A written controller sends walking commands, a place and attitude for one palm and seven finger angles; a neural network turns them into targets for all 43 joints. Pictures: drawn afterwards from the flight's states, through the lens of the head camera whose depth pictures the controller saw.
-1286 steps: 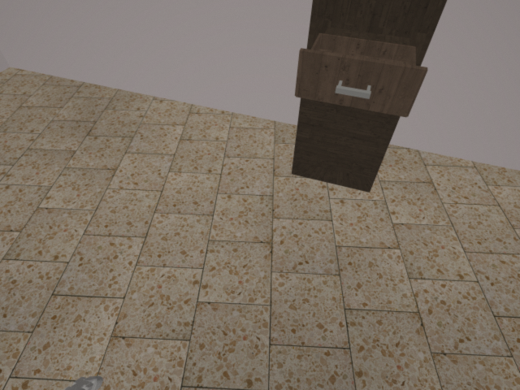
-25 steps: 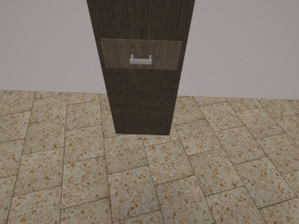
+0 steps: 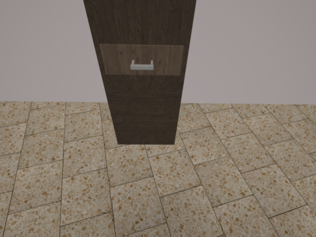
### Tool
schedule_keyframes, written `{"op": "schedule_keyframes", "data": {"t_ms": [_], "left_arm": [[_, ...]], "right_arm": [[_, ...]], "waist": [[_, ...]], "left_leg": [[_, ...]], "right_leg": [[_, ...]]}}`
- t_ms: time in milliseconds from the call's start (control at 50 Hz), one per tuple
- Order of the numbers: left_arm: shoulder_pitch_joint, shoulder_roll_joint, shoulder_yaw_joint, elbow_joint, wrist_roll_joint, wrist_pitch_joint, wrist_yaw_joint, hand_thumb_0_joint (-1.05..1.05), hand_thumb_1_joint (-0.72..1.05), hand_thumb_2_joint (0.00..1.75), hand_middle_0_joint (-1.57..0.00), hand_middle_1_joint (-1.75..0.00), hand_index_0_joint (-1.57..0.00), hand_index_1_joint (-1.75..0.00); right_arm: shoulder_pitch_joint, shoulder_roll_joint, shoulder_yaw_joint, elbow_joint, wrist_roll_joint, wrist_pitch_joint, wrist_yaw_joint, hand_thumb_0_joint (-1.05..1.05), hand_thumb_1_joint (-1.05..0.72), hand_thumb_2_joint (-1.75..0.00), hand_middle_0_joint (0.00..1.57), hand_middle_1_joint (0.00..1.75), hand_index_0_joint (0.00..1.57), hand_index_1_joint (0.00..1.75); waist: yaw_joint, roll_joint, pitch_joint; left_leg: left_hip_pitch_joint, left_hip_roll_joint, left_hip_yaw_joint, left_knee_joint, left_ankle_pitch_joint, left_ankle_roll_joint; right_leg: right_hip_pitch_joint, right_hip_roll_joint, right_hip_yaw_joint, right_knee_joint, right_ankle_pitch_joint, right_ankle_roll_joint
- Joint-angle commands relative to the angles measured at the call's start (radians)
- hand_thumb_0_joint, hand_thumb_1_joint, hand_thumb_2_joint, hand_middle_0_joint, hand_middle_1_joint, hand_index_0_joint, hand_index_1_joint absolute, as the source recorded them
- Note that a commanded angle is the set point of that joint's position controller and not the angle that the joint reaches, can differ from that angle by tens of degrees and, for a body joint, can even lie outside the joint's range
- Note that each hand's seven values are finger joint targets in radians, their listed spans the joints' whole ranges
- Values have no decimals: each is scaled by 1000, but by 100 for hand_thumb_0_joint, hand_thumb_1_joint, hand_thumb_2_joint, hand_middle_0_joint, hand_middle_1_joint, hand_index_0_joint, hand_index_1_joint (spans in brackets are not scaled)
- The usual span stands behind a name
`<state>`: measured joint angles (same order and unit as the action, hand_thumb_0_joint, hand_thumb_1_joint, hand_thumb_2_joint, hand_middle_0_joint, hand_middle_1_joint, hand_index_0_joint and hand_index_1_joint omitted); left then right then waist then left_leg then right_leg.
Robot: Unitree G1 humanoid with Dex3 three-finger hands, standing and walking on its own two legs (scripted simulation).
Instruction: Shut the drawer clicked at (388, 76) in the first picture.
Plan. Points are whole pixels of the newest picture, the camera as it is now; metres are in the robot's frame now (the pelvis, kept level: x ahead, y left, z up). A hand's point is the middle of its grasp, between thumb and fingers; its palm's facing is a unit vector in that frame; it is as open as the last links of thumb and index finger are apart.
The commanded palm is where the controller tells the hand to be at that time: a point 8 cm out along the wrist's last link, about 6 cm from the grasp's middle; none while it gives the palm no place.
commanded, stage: look to check the result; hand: left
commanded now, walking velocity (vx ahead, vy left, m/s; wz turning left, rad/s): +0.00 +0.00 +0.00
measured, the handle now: (142, 64) +0.85 +0.11 -0.04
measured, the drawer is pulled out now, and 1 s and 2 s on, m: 0.00 0.00 0.00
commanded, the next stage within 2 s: stand and wait in 0.50 s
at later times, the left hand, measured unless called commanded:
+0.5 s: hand out of the picture -0.01 +0.16 -0.18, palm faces +0.01 -0.98 -0.19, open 7.4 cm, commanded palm none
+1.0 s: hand out of the picture +0.05 +0.18 -0.17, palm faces -0.01 -0.97 -0.25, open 7.4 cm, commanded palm none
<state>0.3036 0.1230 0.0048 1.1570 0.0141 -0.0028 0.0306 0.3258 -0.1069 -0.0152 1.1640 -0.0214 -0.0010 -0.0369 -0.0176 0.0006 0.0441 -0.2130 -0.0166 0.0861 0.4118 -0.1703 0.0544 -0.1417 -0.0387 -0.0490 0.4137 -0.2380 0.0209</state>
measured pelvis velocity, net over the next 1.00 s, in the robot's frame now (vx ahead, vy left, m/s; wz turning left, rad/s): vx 0.01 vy -0.02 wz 0.01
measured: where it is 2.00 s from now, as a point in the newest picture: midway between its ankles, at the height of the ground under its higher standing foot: outside the picture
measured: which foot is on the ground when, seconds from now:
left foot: down 0.00-1.00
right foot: down 0.00-1.00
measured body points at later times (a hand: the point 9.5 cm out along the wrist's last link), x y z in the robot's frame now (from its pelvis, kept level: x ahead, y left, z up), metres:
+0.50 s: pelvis +0.00 -0.01 +0.00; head +0.01 -0.01 +0.45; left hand -0.01 +0.21 -0.16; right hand +0.00 -0.24 -0.16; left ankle +0.04 +0.08 -0.74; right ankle -0.01 -0.13 -0.74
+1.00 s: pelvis +0.01 -0.02 +0.00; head +0.02 -0.02 +0.45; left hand +0.05 +0.23 -0.15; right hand +0.04 -0.28 -0.15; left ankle +0.04 +0.08 -0.74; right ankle -0.01 -0.13 -0.74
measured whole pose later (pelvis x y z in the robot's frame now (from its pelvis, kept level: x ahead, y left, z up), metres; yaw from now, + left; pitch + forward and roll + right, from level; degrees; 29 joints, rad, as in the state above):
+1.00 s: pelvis +0.01 -0.02 +0.00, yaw +0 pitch -2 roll +0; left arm 0.17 0.23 0.01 1.15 0.01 -0.02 0.01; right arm 0.18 -0.23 -0.02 1.16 -0.02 -0.01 -0.02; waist -0.02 0.01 0.06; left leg -0.17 0.01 0.07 0.36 -0.15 0.02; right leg -0.09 -0.01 -0.07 0.34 -0.22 -0.01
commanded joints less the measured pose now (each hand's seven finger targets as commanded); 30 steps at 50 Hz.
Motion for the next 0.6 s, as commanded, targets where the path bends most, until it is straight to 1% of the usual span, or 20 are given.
{"op": "schedule_keyframes", "data": {"t_ms": [0,20,60,80,120,160,220,240,260,300,320,340,360,380,420,440,460,540,560,580], "left_arm": [[85,87,20,-14,-2,-9,10,0,90,90,-20,-30,-20,-30],[86,86,19,-13,-3,-10,10,0,90,90,-20,-30,-20,-30],[84,97,20,-15,-2,-11,10,0,90,90,-20,-30,-20,-30],[76,96,20,-14,-2,-10,10,0,90,90,-20,-30,-20,-30],[80,94,19,-12,-2,-10,9,0,90,90,-20,-30,-20,-30],[76,108,22,-16,-1,-12,9,0,90,90,-20,-30,-20,-30],[64,110,21,-14,-1,-11,7,0,90,90,-20,-30,-20,-30],[63,112,21,-14,-1,-12,7,0,90,90,-20,-30,-20,-30],[64,121,23,-16,0,-14,7,0,90,90,-20,-30,-20,-30],[51,123,22,-16,-1,-14,6,0,90,90,-20,-30,-20,-30],[43,126,23,-18,0,-14,5,0,90,90,-20,-30,-20,-30],[40,130,24,-19,0,-14,5,0,90,90,-20,-30,-20,-30],[41,142,25,-21,1,-17,5,0,90,90,-20,-30,-20,-30],[31,141,25,-21,0,-16,4,0,90,90,-20,-30,-20,-30],[23,147,26,-22,-1,-18,3,0,90,90,-20,-30,-20,-30],[15,150,26,-22,-1,-19,3,0,90,90,-20,-30,-20,-30],[13,161,28,-27,0,-20,3,0,90,90,-20,-30,-20,-30],[-13,175,28,-29,-1,-20,0,0,90,90,-20,-30,-20,-30],[-14,183,30,-31,-1,-21,0,0,90,90,-20,-30,-20,-30],[-22,183,31,-30,-1,-22,0,0,90,90,-20,-30,-20,-30]], "right_arm": [[63,-96,-19,-25,4,-9,-7,0,-90,-90,20,30,20,30],[60,-99,-20,-25,4,-9,-7,0,-90,-90,20,30,20,30],[55,-112,-23,-30,6,-7,-7,0,-90,-90,20,30,20,30],[57,-106,-21,-25,5,-7,-6,0,-90,-90,20,30,20,30],[47,-110,-22,-27,4,-5,-6,0,-90,-90,20,30,20,30],[43,-126,-25,-32,5,-6,-5,0,-90,-90,20,30,20,30],[33,-126,-25,-32,4,-5,-5,0,-90,-90,20,30,20,30],[25,-131,-25,-32,4,-6,-5,0,-90,-90,20,30,20,30],[21,-139,-28,-38,6,-6,-4,0,-90,-90,20,30,20,30],[14,-139,-27,-36,4,-6,-4,0,-90,-90,20,30,20,30],[11,-143,-26,-35,4,-6,-3,0,-90,-90,20,30,20,30],[5,-147,-27,-37,4,-7,-3,0,-90,-90,20,30,20,30],[-2,-160,-30,-42,6,-8,-3,0,-90,-90,20,30,20,30],[-8,-156,-29,-39,5,-8,-2,0,-90,-90,20,30,20,30],[-15,-163,-28,-41,4,-10,-3,0,-90,-90,20,30,20,30],[-23,-168,-29,-40,5,-11,-3,0,-90,-90,20,30,20,30],[-29,-177,-30,-42,6,-11,-2,0,-90,-90,20,30,20,30],[-47,-187,-29,-40,4,-11,0,0,-90,-90,20,30,20,30],[-50,-196,-30,-42,6,-11,0,0,-90,-90,20,30,20,30],[-58,-194,-29,-40,4,-12,0,0,-90,-90,20,30,20,30]], "waist": [[9,2,59],[9,11,60],[8,10,62],[5,2,70],[7,12,78],[7,9,65],[5,-2,70],[5,8,69],[7,4,67],[3,-3,64],[3,10,64],[4,9,64],[7,1,53],[4,0,57],[5,-8,42],[4,3,38],[7,2,40],[5,-7,45],[7,-2,30],[6,-2,33]], "left_leg": [[9,122,-147,-112,-42,1],[13,121,-144,-111,-47,0],[20,123,-145,-108,-47,-1],[9,124,-149,-115,-62,-1],[8,122,-149,-118,-82,-2],[15,123,-149,-114,-74,-2],[11,123,-148,-115,-86,-4],[18,122,-146,-113,-75,-4],[22,122,-145,-107,-67,-3],[25,126,-146,-111,-71,-4],[21,126,-146,-113,-78,-6],[20,126,-148,-116,-79,-6],[31,126,-147,-109,-55,-5],[29,127,-146,-109,-51,-6],[44,127,-142,-102,-23,-7],[48,128,-143,-102,-11,-7],[50,129,-140,-99,0,-7],[47,130,-139,-104,0,-11],[53,129,-141,-98,15,-11],[54,132,-139,-99,23,-12]], "right_leg": [[-86,-60,60,-85,-9,-55],[-90,-60,63,-89,-12,-56],[-98,-57,66,-91,-17,-57],[-98,-59,64,-92,-26,-56],[-108,-58,69,-95,-35,-57],[-102,-57,69,-95,-32,-59],[-107,-60,72,-102,-46,-59],[-110,-61,73,-102,-39,-60],[-112,-60,74,-104,-38,-60],[-112,-63,77,-108,-43,-60],[-108,-62,78,-109,-45,-60],[-108,-62,79,-110,-43,-60],[-103,-63,80,-110,-29,-61],[-103,-65,80,-111,-29,-62],[-94,-67,82,-114,-13,-62],[-93,-69,84,-115,-7,-62],[-92,-68,85,-117,-1,-62],[-85,-72,83,-125,-5,-62],[-77,-71,87,-125,0,-62],[-75,-75,85,-129,7,-62]]}}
